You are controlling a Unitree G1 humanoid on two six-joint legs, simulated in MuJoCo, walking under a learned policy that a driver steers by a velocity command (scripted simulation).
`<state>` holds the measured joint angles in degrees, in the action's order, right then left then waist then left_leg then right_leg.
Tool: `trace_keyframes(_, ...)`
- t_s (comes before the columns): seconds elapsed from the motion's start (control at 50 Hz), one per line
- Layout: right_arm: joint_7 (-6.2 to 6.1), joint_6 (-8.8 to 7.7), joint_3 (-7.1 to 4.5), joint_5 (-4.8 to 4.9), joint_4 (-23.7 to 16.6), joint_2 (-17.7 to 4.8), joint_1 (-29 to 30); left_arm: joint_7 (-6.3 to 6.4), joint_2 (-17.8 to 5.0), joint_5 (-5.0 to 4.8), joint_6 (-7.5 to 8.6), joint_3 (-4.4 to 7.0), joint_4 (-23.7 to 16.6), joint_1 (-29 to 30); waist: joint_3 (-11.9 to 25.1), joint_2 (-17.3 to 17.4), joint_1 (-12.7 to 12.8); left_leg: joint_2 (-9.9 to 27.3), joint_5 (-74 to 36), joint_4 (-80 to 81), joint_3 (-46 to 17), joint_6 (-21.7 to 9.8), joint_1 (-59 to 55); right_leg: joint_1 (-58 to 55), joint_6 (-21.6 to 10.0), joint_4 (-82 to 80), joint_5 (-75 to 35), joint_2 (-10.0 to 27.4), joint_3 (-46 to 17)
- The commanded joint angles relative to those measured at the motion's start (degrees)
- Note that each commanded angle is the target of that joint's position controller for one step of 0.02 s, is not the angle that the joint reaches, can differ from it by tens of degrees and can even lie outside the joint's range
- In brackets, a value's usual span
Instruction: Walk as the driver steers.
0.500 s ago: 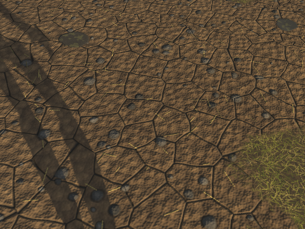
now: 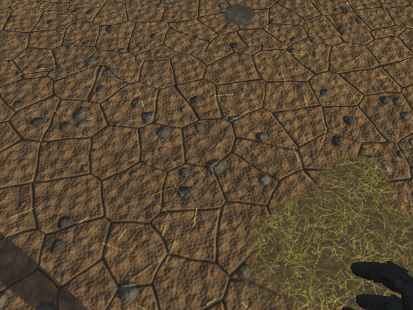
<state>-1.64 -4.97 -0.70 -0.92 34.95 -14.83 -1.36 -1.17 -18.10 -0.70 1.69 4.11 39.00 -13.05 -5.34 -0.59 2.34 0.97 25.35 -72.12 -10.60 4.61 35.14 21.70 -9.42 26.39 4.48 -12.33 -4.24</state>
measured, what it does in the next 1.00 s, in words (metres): walks ahead, turning left: left foot, then right foot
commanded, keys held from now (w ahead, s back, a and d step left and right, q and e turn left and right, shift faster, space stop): shift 0.18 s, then q+shift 0.56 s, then shift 0.26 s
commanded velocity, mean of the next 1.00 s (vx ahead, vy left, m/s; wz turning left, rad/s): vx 0.05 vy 0.00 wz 0.30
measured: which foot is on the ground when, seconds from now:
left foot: up 0.00-0.24, down 0.26-0.64, up 0.66-1.00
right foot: down 0.00-0.28, up 0.30-0.60, down 0.62-1.00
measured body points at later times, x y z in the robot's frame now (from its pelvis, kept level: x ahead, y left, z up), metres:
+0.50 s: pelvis +0.13 +0.08 +0.01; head +0.17 +0.09 +0.46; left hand +0.31 +0.34 -0.09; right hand +0.26 -0.20 -0.09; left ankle +0.22 +0.18 -0.73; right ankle +0.11 -0.06 -0.68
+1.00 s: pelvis +0.14 +0.07 +0.01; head +0.17 +0.07 +0.46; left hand +0.13 +0.37 -0.09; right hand +0.41 -0.09 -0.07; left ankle +0.08 +0.21 -0.70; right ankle +0.16 -0.06 -0.73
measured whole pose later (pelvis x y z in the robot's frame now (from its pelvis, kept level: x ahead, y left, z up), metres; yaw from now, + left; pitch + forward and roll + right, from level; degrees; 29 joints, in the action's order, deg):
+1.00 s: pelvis +0.14 +0.07 +0.01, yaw +23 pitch +2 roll +1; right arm -0.3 2.8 -3.5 0.9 33.7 -16.2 -8.0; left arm 1.3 -15.4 -0.6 -1.1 3.4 41.9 -11.4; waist -1.4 0.8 2.8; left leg 1.3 20.9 -42.9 -1.9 4.8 23.2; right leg 11.8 -0.2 26.0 16.2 3.2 4.2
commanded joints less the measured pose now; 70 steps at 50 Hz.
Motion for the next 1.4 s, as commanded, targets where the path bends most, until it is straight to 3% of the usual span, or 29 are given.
trace_keyframes(0.02,-1.01,1.23,-2.19,-0.34,-1.03,-5.55,-8.79,2.31,-7.74,-0.21,-0.17,2.37,-5.03,1.93,12.61,3.25,-4.5,-1.24,-7.2,13.01,5.33,1.88,-4.28,-3.28,-7.14,-3.96,-37.49,13.98,-14.16)
trace_keyframes(0.08,-0.85,1.89,-1.92,0.33,-1.52,-4.93,-5.32,4.11,-6.75,-0.63,-2.54,2.14,-4.83,1.12,17.25,-2.19,-2.21,-2.02,-17.95,22.16,5.98,2.17,-6.77,-5.5,-2.09,-0.75,-31.83,12.27,-11.91)
trace_keyframes(0.18,0.1,1.59,-2.3,0.36,-3.23,-6.07,1.06,4.17,-4.21,0.62,-3.48,1.01,-5.57,0.7,13.59,-6.31,1.02,-0.9,-17.55,30.47,4.18,-0.11,-4.46,-10.32,-1.82,1.69,-17.93,16.47,-19.24)
trace_keyframes(0.24,1.59,0.12,-2.45,0.11,-0.83,-5.05,-3.81,3.23,0.0,1.27,-2.54,-1.03,-4.75,2.69,13.06,-5.74,-1.82,0.43,-26.62,45.38,5.67,-4.04,-16.95,-8.42,0.11,5.24,-14.38,16.76,-16.26)
trace_keyframes(0.26,1.79,-0.21,-2.71,-0.48,-1.18,-6.32,-3.25,2.6,0.38,2.18,-1.61,-1.11,-3.58,-0.99,12.67,-3.5,-0.19,2.31,-40.2,46.78,1.56,-6.34,-22.95,-6.07,2.37,6.72,-7.2,13.68,-13.99)
trace_keyframes(0.28,1.7,-0.11,-3.34,-1.27,-2.7,-9.98,-1.54,2.33,-0.56,2.85,-0.7,-0.67,-2.82,-6.41,11.74,4.47,3.62,8.3,-57.59,45.14,-5.87,-11.6,-25.96,-2.51,5.4,12.16,7.22,8.17,-8.9)
trace_keyframes(0.3,1.4,0.46,-3.47,-1.64,-1.93,-9.1,-3.52,2.56,-2.34,2.39,-0.46,-0.24,-2.31,-7.1,13.08,13.12,2.77,14.65,-60.59,47.11,-14.67,-20.23,-26.8,-0.29,9.31,18.03,17.2,6.21,-4.03)
trace_keyframes(0.34,1.4,1.98,-4.43,0.65,-0.32,-9.99,-11.56,3.16,-6.19,1.56,-1.72,1.12,-4.8,2.46,14.51,12.93,-3.46,16.2,-47.44,50.11,-25.65,-23.65,-31.95,7.46,12.33,28.6,31.94,5.69,-1.63)
trace_keyframes(0.4,0.45,3.39,-6.02,1.48,-2.18,-13.11,-10.07,2.86,-3.18,0.82,-3.6,1.02,-4.7,5.23,12.75,4.04,-3.08,11.54,-29.2,51.73,-22.61,-17.89,-28.39,12.07,13.03,40.11,27.49,6.3,-4.47)
trace_keyframes(0.44,-0.06,5.11,-5.79,2.2,-3.31,-10.38,-6.8,3.06,-0.52,0.3,-3.57,0.53,-4.44,5.6,10.84,6.2,-1.67,5.34,-19.94,53.47,-17.2,-13.48,-23.83,8.92,12.79,29.2,22.92,6.16,-2.21)
trace_keyframes(0.5,-0.69,6.81,-6.63,1.9,-3.43,-10.23,-7.93,2.89,0.72,-0.2,-2.73,0.55,-3.34,6.0,12.6,11.18,-2.29,2.54,-13.98,54.63,-17.45,-12.84,-22.83,2.06,12.72,16.98,20.55,4.43,-1.18)
trace_keyframes(0.6,-1.29,7.51,-7.89,3.07,-4.04,-11.52,-7.81,1.97,-2.57,-0.67,-0.94,1.98,-0.24,0.81,13.16,13.45,-0.35,1.5,-4.14,55.71,-22.57,-11.14,-18.36,-11.25,9.56,-3.67,9.98,6.26,-2.14)
trace_keyframes(0.62,-1.31,7.52,-7.51,3.25,-4.1,-10.19,-8.54,2.17,-4.72,-0.28,-0.96,2.78,0.58,-1.18,13.83,11.24,-0.06,-1.14,1.42,52.37,-20.34,-8.67,-12.62,-18.64,7.72,-7.4,7.88,11.23,-4.11)
trace_keyframes(0.64,-1.16,7.52,-6.87,3.3,-5.28,-7.59,-8.43,2.19,-9.58,1.78,-1.15,3.72,0.18,-1.3,13.36,-2.66,-1.13,-7.76,8.2,38.95,-10.83,-6.01,-0.97,-23.27,0.98,-10.38,12.11,24.15,-18.06)
trace_keyframes(0.66,-0.56,6.53,-7.55,3.0,-5.88,-9.31,-9.92,1.98,-10.02,4.53,-0.86,3.69,-1.25,3.63,10.55,-14.01,-3.16,-9.46,8.18,23.49,-3.36,-3.78,4.78,-16.79,-4.43,-13.17,5.56,34.39,-28.18)
trace_keyframes(0.68,-0.11,6.25,-8.75,2.37,-4.33,-13.56,-11.16,2.55,-6.3,4.4,-0.42,2.72,-3.12,8.3,8.84,-10.38,-4.69,-5.05,4.37,13.94,-1.35,-2.11,4.45,-13.86,-4.85,-12.8,2.07,34.29,-23.49)
trace_keyframes(0.7,-0.04,6.71,-9.02,2.17,-2.48,-14.01,-12.95,3.23,-3.27,3.23,-0.38,1.86,-4.03,11.65,7.79,-6.45,-5.72,-4.47,0.19,10.07,-0.05,-1.71,2.77,-11.83,-1.88,-11.23,1.43,29.51,-16.0)
trace_keyframes(0.74,-0.16,7.83,-8.02,1.73,-0.91,-10.56,-15.44,4.12,-2.12,1.57,-0.68,1.09,-4.28,12.41,6.48,-4.72,-5.37,-3.87,-4.44,0.44,1.93,-0.55,4.48,-12.01,-0.03,-9.39,-3.62,25.68,-8.28)
trace_keyframes(0.86,0.46,7.1,-4.9,1.86,-5.85,-6.25,-6.09,3.93,-6.02,1.58,-2.11,1.71,-1.32,1.6,7.22,-6.8,0.76,-0.49,-4.46,11.93,6.45,2.62,5.77,-21.39,-4.58,-7.03,-18.11,26.55,-4.06)
trace_keyframes(0.94,1.21,6.94,-4.12,1.71,-6.01,-6.0,-5.53,2.73,-8.66,0.46,-2.25,2.49,-1.01,3.01,8.5,-9.57,0.35,-0.56,-2.21,25.39,10.76,1.14,-6.7,-17.07,-4.48,-6.04,-19.78,27.17,-1.39)
trace_keyframes(1.02,1.6,6.86,-4.32,1.77,-4.03,-5.9,-8.79,2.41,-7.65,-1.36,-1.91,1.87,0.72,2.72,9.1,-9.58,-2.25,-2.77,-15.34,48.91,12.94,-3.44,-19.75,-15.37,-1.35,-0.32,-18.54,26.32,-0.67)
trace_keyframes(1.04,1.41,6.78,-4.53,1.56,-3.82,-7.26,-9.4,2.31,-5.83,-1.27,-1.33,1.18,2.12,-0.11,9.95,-7.13,-2.39,-1.31,-24.25,54.67,10.38,-5.3,-27.37,-11.49,2.2,2.01,-14.64,24.69,0.82)
trace_keyframes(1.06,0.78,6.83,-4.5,0.63,-4.15,-9.09,-11.64,1.68,-1.46,1.19,-0.49,-0.62,1.9,-2.13,16.07,1.47,-1.66,8.59,-42.66,51.6,-0.57,-7.74,-41.76,-2.91,7.11,8.65,1.44,21.05,3.21)
trace_keyframes(1.08,0.45,6.69,-3.62,-0.81,-3.92,-8.68,-8.84,0.6,2.8,2.63,0.34,-2.47,1.47,-3.71,17.51,14.06,0.58,18.85,-57.5,46.78,-6.86,-15.76,-42.95,3.8,11.22,11.53,26.91,18.14,4.61)
trace_keyframes(1.1,0.91,6.11,-2.96,-1.45,-3.2,-4.45,-8.88,0.79,-1.43,1.25,-0.05,-1.41,1.56,0.02,17.31,10.41,-2.94,18.23,-48.83,48.57,-5.15,-19.62,-37.37,2.52,13.1,13.54,29.78,18.61,2.62)
trace_keyframes(1.12,1.09,5.59,-3.45,-1.6,-2.85,-6.0,-7.28,0.99,-4.62,-0.29,-0.52,-0.42,0.85,2.5,13.35,9.94,-3.04,15.93,-43.52,49.28,-2.86,-18.46,-35.29,4.16,13.35,16.58,28.04,17.65,3.04)
trace_keyframes(1.16,0.33,5.36,-5.36,-0.43,-2.27,-10.96,-6.73,2.09,-8.5,-0.7,-2.36,1.52,1.72,1.81,9.72,11.64,-4.1,16.89,-40.49,51.25,-1.56,-18.61,-32.1,9.33,14.48,29.94,29.31,16.02,2.81)
trace_keyframes(1.28,-1.13,5.24,-4.24,-0.49,-1.35,-5.35,-1.43,3.64,-3.93,-0.73,-5.38,1.96,0.46,-1.05,6.12,8.66,-1.46,15.95,-29.08,55.2,9.27,-17.22,-25.95,12.81,16.1,38.63,18.72,17.23,3.3)
trace_keyframes(1.4,-0.59,5.48,-6.28,0.65,0.24,-9.9,-2.01,0.47,-2.86,-0.41,-5.1,1.34,-4.97,0.75,9.45,8.54,-2.35,19.59,-34.28,52.12,13.44,-16.82,-29.31,5.05,12.86,21.93,17.58,18.15,7.65)
Velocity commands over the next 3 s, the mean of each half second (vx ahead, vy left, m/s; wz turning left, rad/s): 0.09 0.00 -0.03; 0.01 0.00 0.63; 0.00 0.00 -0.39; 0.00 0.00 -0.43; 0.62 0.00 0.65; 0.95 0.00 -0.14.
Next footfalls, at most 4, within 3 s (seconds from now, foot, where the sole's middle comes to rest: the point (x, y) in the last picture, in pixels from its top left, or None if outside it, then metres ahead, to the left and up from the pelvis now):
0.26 left None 0.26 0.17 -0.76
0.62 right None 0.19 -0.04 -0.76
1.04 left None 0.12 0.22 -0.76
1.50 right None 0.20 -0.03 -0.76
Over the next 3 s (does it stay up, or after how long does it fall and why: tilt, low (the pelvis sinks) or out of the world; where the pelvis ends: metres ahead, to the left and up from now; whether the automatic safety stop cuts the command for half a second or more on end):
stays up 0.78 0.35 -0.01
